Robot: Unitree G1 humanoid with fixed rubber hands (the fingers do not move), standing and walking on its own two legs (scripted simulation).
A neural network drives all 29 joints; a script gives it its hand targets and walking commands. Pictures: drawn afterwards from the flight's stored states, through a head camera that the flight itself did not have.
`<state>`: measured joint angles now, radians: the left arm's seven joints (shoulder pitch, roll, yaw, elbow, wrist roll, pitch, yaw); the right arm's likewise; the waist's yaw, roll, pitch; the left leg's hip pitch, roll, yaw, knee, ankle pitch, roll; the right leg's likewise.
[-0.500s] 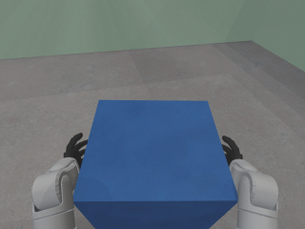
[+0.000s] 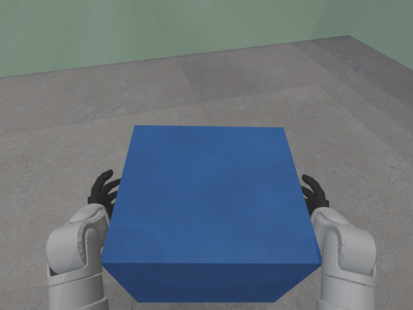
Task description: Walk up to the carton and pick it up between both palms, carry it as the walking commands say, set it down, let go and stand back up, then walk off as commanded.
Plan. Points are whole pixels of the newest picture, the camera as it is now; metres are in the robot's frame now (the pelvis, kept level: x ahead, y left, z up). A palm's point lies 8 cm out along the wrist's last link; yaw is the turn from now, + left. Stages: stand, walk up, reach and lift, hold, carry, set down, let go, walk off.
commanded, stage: carry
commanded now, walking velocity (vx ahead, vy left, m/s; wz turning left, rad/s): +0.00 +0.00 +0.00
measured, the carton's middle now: (207, 218) +0.30 +0.00 +0.02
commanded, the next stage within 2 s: hold in 0.20 s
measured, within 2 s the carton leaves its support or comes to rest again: neither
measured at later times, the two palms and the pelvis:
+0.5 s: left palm (124, 223) +0.29 +0.17 +0.02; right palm (325, 245) +0.24 -0.22 +0.03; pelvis +0.00 +0.00 +0.01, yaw -3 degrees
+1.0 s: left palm (114, 221) +0.28 +0.18 +0.04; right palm (318, 238) +0.25 -0.20 +0.04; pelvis -0.01 +0.01 +0.01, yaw -4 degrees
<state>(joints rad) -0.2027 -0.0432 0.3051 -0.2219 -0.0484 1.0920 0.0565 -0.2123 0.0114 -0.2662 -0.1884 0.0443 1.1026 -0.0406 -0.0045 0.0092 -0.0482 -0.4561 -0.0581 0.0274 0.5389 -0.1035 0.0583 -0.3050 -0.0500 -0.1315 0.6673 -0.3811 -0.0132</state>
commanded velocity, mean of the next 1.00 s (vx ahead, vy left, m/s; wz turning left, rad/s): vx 0.00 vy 0.00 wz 0.00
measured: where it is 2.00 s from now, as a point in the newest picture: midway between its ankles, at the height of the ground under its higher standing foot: outside the picture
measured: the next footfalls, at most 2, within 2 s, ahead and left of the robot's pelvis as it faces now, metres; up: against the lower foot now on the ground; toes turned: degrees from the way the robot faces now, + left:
none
